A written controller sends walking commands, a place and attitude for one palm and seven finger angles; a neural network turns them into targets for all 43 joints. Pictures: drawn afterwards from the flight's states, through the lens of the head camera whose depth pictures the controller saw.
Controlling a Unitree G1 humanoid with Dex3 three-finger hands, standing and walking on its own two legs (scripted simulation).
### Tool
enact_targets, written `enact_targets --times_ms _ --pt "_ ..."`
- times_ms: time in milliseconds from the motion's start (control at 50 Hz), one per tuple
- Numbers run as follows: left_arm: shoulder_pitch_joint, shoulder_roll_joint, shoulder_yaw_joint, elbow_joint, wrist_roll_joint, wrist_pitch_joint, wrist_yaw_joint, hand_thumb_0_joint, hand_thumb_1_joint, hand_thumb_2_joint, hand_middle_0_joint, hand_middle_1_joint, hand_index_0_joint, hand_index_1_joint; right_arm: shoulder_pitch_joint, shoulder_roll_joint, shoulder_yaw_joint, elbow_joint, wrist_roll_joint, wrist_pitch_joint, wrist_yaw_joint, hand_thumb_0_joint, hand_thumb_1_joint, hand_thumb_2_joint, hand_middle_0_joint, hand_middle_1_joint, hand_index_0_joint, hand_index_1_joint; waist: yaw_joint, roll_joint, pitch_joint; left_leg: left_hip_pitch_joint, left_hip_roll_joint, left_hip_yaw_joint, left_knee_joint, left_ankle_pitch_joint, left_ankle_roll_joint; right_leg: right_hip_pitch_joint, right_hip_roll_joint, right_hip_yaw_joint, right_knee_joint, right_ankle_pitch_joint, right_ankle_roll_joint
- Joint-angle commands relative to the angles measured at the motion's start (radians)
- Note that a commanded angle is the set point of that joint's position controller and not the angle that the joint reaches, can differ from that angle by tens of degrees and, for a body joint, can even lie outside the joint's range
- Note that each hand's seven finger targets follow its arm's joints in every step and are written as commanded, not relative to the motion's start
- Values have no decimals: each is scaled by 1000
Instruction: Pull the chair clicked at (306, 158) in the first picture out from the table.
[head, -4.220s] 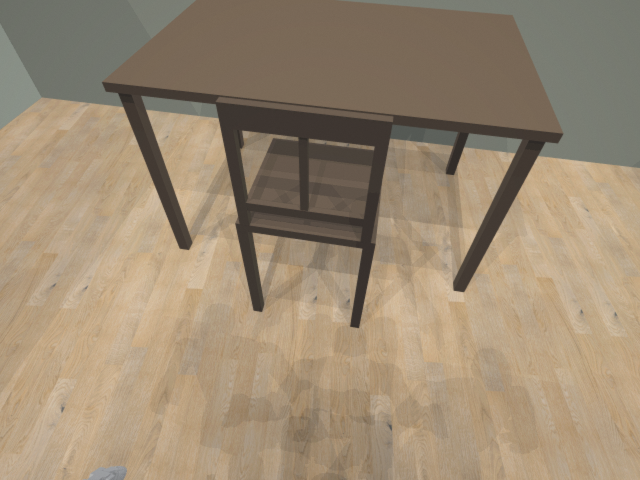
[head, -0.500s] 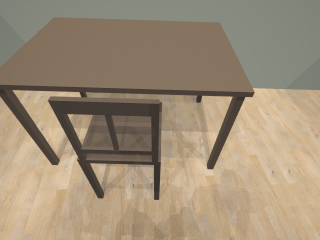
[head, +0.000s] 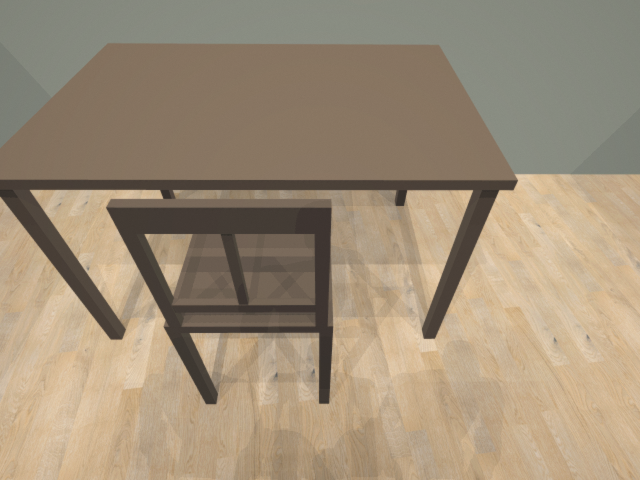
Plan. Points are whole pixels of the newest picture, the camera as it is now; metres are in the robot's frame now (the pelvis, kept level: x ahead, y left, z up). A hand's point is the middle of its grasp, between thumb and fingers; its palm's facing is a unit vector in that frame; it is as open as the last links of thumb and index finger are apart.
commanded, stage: look again from close up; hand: left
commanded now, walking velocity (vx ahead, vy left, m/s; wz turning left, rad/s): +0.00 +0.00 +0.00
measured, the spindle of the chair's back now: (236, 269) +0.51 +0.19 -0.11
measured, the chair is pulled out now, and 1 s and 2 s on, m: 0.00 0.00 0.00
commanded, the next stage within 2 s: raise the hand toward the chair's back in 1.90 s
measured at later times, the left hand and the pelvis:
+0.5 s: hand out of the picture +0.02 +0.18 -0.17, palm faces +0.02 -0.98 -0.17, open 7.4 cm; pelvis +0.02 +0.02 +0.01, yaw +0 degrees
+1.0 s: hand out of the picture +0.02 +0.17 -0.17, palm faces +0.02 -0.99 -0.17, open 7.4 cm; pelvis +0.03 +0.01 +0.01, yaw -1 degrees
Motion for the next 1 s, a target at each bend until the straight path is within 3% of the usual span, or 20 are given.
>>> enact_targets --times_ms 0,80,120,240,280,980 --pt "70 78 10 -37 -5 -14 -1 0 900 900 -200 -300 -200 -300 30 -112 -12 -35 7 -31 -10 0 -900 -900 200 300 200 300 28 18 107 -128 116 -147 -232 -23 17 76 -62 76 -78 36 -35" --pt "58 86 9 -42 -5 -11 -1 0 900 900 -200 -300 -200 -300 26 -122 -9 -18 8 -31 -12 0 -900 -900 200 300 200 300 23 -9 120 -96 114 -136 -236 10 15 69 -68 73 -88 54 -28" --pt "58 90 10 -41 -5 -13 -1 0 900 900 -200 -300 -200 -300 20 -124 -7 -10 8 -33 -12 0 -900 -900 200 300 200 300 25 -24 93 -65 112 -125 -226 69 16 87 -75 74 -91 89 -26" --pt "50 106 9 -28 -8 -16 0 0 900 900 -200 -300 -200 -300 4 -134 -5 10 12 -38 -15 0 -900 -900 200 300 200 300 20 -21 43 18 108 -96 -193 211 11 106 -89 80 -96 155 -20" --pt "47 103 10 -24 -6 -14 1 0 900 900 -200 -300 -200 -300 -7 -135 -6 16 12 -37 -16 0 -900 -900 200 300 200 300 21 -13 60 21 109 -95 -193 235 10 100 -86 79 -95 162 -17" --pt "82 77 6 7 -6 -12 7 0 900 900 -200 -300 -200 -300 3 -99 -1 76 16 -32 -22 0 -900 -900 200 300 200 300 24 -30 87 44 107 -86 -212 202 8 105 -89 89 -132 166 -19"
